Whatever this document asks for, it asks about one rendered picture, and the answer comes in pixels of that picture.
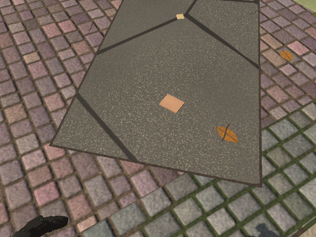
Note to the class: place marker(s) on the robot left hand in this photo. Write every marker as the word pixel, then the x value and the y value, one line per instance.
pixel 41 225

